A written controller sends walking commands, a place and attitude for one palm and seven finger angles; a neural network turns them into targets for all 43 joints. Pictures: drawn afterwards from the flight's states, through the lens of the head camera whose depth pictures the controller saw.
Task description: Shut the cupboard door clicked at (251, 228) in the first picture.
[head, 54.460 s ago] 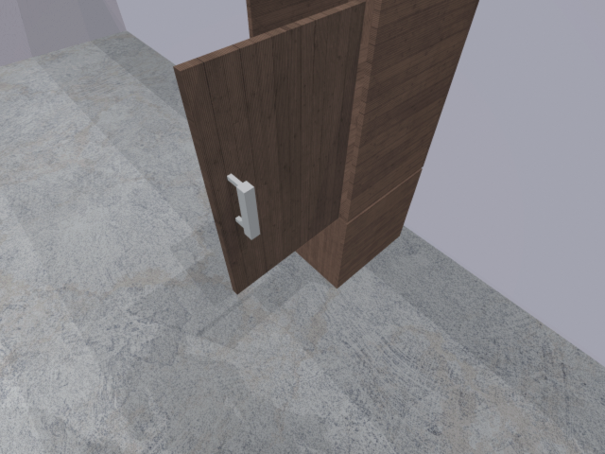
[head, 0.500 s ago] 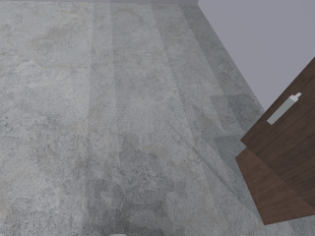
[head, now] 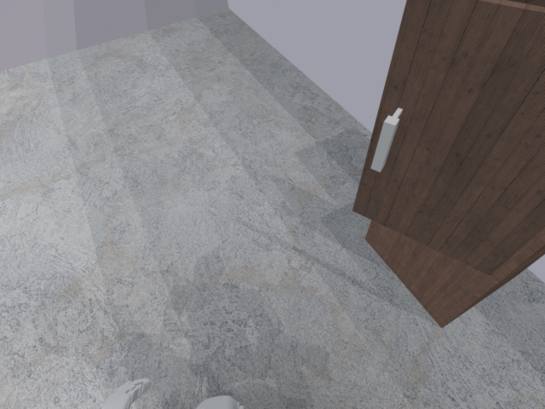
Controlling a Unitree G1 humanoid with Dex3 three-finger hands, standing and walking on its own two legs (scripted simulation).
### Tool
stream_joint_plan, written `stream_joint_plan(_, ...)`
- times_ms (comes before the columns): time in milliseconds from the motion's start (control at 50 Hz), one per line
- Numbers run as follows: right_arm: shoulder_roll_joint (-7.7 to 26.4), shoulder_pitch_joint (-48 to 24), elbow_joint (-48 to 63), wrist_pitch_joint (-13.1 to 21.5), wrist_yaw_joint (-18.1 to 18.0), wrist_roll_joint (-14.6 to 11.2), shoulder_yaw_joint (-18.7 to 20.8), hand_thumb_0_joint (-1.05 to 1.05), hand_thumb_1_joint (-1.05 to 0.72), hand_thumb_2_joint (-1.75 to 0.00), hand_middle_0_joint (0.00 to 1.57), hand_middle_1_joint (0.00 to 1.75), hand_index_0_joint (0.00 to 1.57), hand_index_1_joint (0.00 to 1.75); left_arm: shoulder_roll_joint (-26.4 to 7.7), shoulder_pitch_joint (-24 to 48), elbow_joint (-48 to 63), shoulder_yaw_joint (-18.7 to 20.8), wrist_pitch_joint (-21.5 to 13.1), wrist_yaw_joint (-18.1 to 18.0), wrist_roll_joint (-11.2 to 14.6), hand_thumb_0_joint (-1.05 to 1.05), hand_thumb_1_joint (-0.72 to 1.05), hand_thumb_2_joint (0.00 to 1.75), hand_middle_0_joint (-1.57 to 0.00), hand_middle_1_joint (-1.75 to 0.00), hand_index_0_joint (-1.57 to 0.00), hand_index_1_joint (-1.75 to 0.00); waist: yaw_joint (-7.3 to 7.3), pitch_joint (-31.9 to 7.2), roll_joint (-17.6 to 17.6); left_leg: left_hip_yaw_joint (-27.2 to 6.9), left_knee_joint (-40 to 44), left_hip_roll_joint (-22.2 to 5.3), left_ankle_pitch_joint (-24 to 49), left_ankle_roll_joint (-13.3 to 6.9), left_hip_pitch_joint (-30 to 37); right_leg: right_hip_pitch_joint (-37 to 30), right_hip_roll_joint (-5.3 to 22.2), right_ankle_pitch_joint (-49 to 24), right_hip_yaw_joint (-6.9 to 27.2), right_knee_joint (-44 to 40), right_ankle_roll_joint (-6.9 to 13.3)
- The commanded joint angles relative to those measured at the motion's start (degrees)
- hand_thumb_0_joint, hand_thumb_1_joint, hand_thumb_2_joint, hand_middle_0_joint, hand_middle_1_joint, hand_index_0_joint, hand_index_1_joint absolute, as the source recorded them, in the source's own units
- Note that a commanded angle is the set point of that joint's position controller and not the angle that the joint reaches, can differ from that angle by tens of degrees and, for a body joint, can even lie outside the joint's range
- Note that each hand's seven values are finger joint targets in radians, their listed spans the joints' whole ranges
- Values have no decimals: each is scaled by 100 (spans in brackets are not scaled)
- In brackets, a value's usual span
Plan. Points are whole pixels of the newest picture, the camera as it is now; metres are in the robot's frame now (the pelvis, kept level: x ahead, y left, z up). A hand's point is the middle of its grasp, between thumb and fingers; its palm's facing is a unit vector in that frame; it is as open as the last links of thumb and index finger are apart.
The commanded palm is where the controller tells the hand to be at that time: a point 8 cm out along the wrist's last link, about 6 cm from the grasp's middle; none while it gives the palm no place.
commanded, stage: turn to face it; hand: left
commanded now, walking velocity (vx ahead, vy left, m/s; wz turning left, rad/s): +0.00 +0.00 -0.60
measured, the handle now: (387, 140) +0.63 -0.22 -0.02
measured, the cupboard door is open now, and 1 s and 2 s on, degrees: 27 27 27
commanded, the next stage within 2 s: take the last steps up to it in 0.82 s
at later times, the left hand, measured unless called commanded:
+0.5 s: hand (152, 395) +0.16 +0.22 -0.16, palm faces -0.23 -0.95 -0.20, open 7.4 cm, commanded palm none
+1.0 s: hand (205, 373) +0.20 +0.14 -0.16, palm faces -0.45 -0.87 -0.19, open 7.4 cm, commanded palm none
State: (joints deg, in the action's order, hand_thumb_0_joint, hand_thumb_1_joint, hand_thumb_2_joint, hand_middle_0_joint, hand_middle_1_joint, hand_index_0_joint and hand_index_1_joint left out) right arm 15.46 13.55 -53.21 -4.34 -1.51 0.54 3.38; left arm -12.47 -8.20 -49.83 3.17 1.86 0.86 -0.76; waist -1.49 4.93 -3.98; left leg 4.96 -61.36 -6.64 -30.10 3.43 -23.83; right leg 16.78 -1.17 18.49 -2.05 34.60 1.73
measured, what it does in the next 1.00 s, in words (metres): steps on the spot, turning right: left foot, then right foot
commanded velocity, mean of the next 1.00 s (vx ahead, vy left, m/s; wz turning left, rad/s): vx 0.02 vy -0.01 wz -0.41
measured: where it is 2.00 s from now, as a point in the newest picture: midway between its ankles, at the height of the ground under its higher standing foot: outside the picture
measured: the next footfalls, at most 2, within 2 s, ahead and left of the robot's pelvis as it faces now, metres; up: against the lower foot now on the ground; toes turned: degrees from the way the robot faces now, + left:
left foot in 0.30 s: +0.08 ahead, +0.14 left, +0.00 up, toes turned -8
right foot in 0.68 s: +0.01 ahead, -0.11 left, +0.00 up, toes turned -26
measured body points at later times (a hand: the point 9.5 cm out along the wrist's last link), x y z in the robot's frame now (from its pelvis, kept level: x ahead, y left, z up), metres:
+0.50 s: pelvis +0.03 +0.04 +0.02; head +0.08 +0.05 +0.46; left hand +0.17 +0.27 -0.14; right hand +0.04 -0.23 -0.11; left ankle +0.04 +0.15 -0.73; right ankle -0.04 -0.09 -0.65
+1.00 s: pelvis +0.04 +0.01 +0.01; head +0.08 +0.00 +0.46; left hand +0.22 +0.19 -0.15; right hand -0.03 -0.24 -0.13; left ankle +0.10 +0.12 -0.71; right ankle -0.03 -0.10 -0.73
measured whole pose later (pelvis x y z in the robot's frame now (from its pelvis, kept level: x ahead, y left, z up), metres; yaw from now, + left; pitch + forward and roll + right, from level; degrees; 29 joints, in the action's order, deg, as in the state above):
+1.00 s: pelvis +0.04 +0.01 +0.01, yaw -28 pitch +1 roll -1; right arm 11.9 12.9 -53.7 -2.3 -1.1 0.5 1.9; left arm -11.4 -11.4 -54.0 2.8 2.2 0.1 -1.2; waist -0.7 2.2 0.9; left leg 2.7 -39.7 -3.2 -20.4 3.2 -20.0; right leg 14.4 -1.3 16.2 1.9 29.1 0.2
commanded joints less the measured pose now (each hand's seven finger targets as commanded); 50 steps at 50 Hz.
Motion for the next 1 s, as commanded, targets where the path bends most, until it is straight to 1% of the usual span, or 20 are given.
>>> stream_joint_plan(0, 461, -227, 627, 214, 45, 46, 96, 0, -90, -90, 20, 30, 20, 30, -1107, -28, 417, 272, -65, -171, -32, 0, 90, 90, -20, -30, -20, -30, 115, -521, 1401, -497, -416, 0, 658, 124, -811, -592, 1435, -2311, 1633, -1542, 867)
stream_joint_plan(140, 294, -413, 764, 278, 32, 8, 58, 0, -90, -90, 20, 30, 20, 30, -1285, -376, 302, 350, -65, -114, -79, 0, 90, 90, -20, -30, -20, -30, 282, -831, 1120, -354, 1273, 366, 566, 136, -329, -840, 1302, -2468, 2068, -1278, 958)
stream_joint_plan(220, 327, 39, 664, 370, -28, -46, 51, 0, -90, -90, 20, 30, 20, 30, -1217, -95, 301, 373, -16, -112, -48, 0, 90, 90, -20, -30, -20, -30, 16, -948, 1270, -408, 3043, 503, 1267, 61, 807, -344, 1053, -2679, 2258, -754, 609)
stream_joint_plan(240, 473, 361, 561, 426, -48, -34, 71, 0, -90, -90, 20, 30, 20, 30, -1121, 39, 364, 347, 13, -103, 0, 0, 90, 90, -20, -30, -20, -30, -159, -1037, 947, -447, 3813, 325, 1835, 18, 1623, 197, 758, -2129, 1971, -447, 327)
stream_joint_plan(280, 1323, 516, 618, 465, -88, 77, 203, 0, -90, -90, 20, 30, 20, 30, -639, -139, 538, 231, 39, -31, 41, 0, 90, 90, -20, -30, -20, -30, -132, -1029, -1473, -2538, 4517, -1976, 3158, -960, 2336, 1667, -301, 1690, 484, 1749, -325)
stream_joint_plan(300, 1243, 425, 687, 425, -92, 124, 149, 0, -90, -90, 20, 30, 20, 30, -789, -66, 520, 262, 55, -18, -16, 0, 90, 90, -20, -30, -20, -30, -139, -867, -870, -2371, 4404, -2125, 3337, -1281, 1795, 1486, -23, 1704, 650, 2646, -311)
stream_joint_plan(340, 846, -97, 792, 466, -120, 130, 40, 0, -90, -90, 20, 30, 20, 30, -869, -238, 299, 348, 97, 48, -76, 0, 90, 90, -20, -30, -20, -30, 142, -601, -882, -1596, 4355, -1583, 3776, -1154, 1483, 1561, 129, 1159, 556, 3334, -428)
stream_joint_plan(400, 747, -101, 779, 439, -127, 137, 18, 0, -90, -90, 20, 30, 20, 30, -661, -154, 278, 281, 133, 131, -27, 0, 90, 90, -20, -30, -20, -30, 137, -551, -778, -631, 4018, -1176, 4446, -1061, 1773, 1531, 216, 876, 256, 3024, -520)
stream_joint_plan(540, 903, 279, 495, 404, -49, 132, 142, 0, -90, -90, 20, 30, 20, 30, -464, 154, 348, 172, 102, 146, -26, 0, 90, 90, -20, -30, -20, -30, -62, -665, -1042, -209, 3748, -1281, 4372, -1056, 1875, 725, 163, 715, -247, 1176, -408)
stream_joint_plan(600, 957, 87, 446, 372, -18, 101, 177, 0, -90, -90, 20, 30, 20, 30, -511, -234, 211, 172, 46, 117, -30, 0, 90, 90, -20, -30, -20, -30, 165, -745, -778, -9, 3285, -1215, 3840, -816, 1545, -124, 73, -124, -377, -59, -274)
stream_joint_plan(620, 887, 82, 455, 365, 7, 59, 179, 0, -90, -90, 20, 30, 20, 30, -679, -552, 101, 201, 0, 97, -42, 0, 90, 90, -20, -30, -20, -30, 323, -831, -414, 139, 2764, -1027, 3312, -569, 1044, -940, 166, -896, -205, -828, -196)
stream_joint_plan(640, 581, 57, 514, 363, 36, -2, 135, 0, -90, -90, 20, 30, 20, 30, -1171, -974, -31, 289, -83, 33, -92, 0, 90, 90, -20, -30, -20, -30, 518, -1078, 880, 555, 1676, -472, 1944, -211, 243, -1783, 1124, -2088, 960, -1383, 98)
stream_joint_plan(660, 226, -293, 764, 344, 40, 2, 30, 0, -90, -90, 20, 30, 20, 30, -1650, -1208, -128, 379, -121, -57, -77, 0, 90, 90, -20, -30, -20, -30, 654, -875, 2214, 463, 386, 289, -795, -2, -897, -1822, 2272, -3998, 2500, -1449, 774)
stream_joint_plan(680, 405, -290, 725, 247, -17, -15, 20, 0, -90, -90, 20, 30, 20, 30, -1631, -1214, -116, 331, -108, -118, -21, 0, 90, 90, -20, -30, -20, -30, 617, -910, 1746, -337, -316, 170, -722, -62, -853, -1391, 2440, -3666, 2433, -1526, 1183)
stream_joint_plan(700, 259, -287, 690, 242, 9, -2, 32, 0, -90, -90, 20, 30, 20, 30, -1458, -860, -29, 297, -87, -139, -32, 0, 90, 90, -20, -30, -20, -30, 447, -540, 1360, -489, -543, 142, -296, -75, -1127, -1236, 2119, -3173, 1972, -1543, 1138)
stream_joint_plan(720, 253, -139, 575, 240, -12, 22, 34, 0, -90, -90, 20, 30, 20, 30, -1250, -540, 2, 318, -102, -211, -58, 0, 90, 90, -20, -30, -20, -30, 274, -703, 1969, -493, -625, 60, -81, -37, -1267, -1357, 1928, -3008, 2077, -1529, 1055)
stream_joint_plan(800, 273, 35, 294, 227, 47, 29, 12, 0, -90, -90, 20, 30, 20, 30, -1012, -170, 120, 190, -121, -205, -63, 0, 90, 90, -20, -30, -20, -30, 80, -744, 1385, -366, 53, 164, 528, 55, -448, -733, 1425, -3004, 1210, -1402, 867)
stream_joint_plan(920, 65, 172, 237, 300, 28, 17, -31, 0, -90, -90, 20, 30, 20, 30, -1046, -275, -23, 249, -85, -186, -104, 0, 90, 90, -20, -30, -20, -30, 97, -684, 1181, -204, 2060, 389, 735, -18, 345, -556, 1384, -1837, 1583, -1386, 880)
stream_joint_plan(960, 72, 592, 62, 379, 10, 51, -64, 0, -90, -90, 20, 30, 20, 30, -944, -152, -57, 228, -51, -152, -29, 0, 90, 90, -20, -30, -20, -30, -92, -695, 1102, -58, 3238, 488, 1643, -47, 1330, 18, 1040, -728, 1432, -1207, 541)
stream_joint_plan(980, 283, 849, -8, 457, -7, 70, -43, 0, -90, -90, 20, 30, 20, 30, -729, -139, -27, 180, -32, -127, -1, 0, 90, 90, -20, -30, -20, -30, -200, -705, 513, -470, 3925, 204, 1494, -135, 1912, 566, 703, 181, 1223, -791, 320)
